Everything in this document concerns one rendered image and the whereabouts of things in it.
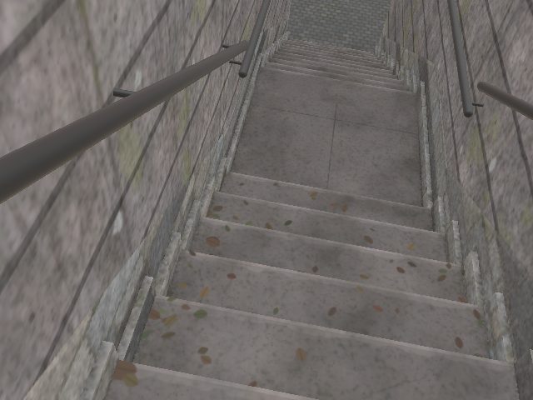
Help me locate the stairs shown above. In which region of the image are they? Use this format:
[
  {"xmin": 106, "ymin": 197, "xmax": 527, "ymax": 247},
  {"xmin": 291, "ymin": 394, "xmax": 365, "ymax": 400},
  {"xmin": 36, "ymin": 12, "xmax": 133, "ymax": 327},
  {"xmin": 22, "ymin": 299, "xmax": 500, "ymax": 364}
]
[
  {"xmin": 265, "ymin": 38, "xmax": 409, "ymax": 92},
  {"xmin": 104, "ymin": 172, "xmax": 520, "ymax": 400}
]

